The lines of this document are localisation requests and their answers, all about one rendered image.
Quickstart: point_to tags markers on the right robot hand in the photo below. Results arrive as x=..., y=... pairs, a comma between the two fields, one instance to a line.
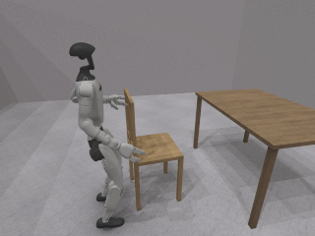
x=126, y=150

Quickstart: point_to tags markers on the robot right upper arm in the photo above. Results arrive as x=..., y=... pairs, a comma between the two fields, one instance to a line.
x=86, y=93

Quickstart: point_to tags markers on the robot right shin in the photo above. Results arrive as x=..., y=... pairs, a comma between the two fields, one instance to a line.
x=112, y=200

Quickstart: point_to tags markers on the chair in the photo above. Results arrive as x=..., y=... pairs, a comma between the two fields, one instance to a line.
x=158, y=148

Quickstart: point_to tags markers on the table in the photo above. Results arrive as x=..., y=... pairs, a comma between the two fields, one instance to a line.
x=275, y=121

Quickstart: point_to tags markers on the left robot forearm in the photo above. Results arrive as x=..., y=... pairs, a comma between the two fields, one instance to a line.
x=105, y=99

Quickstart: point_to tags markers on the robot left foot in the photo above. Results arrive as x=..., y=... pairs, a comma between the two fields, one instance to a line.
x=100, y=198

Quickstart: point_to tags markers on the right robot forearm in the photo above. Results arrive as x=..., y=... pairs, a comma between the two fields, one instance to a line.
x=98, y=134

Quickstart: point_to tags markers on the robot left upper arm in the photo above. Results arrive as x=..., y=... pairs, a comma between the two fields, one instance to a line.
x=73, y=96

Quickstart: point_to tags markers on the left robot hand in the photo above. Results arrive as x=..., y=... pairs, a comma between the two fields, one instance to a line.
x=113, y=100

